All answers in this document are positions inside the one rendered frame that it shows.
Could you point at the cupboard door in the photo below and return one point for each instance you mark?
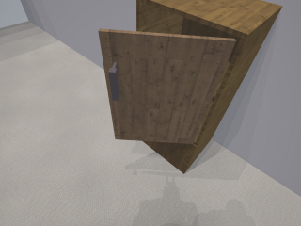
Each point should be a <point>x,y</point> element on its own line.
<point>166,82</point>

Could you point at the handle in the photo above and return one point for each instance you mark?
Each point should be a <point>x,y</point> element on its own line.
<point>114,83</point>

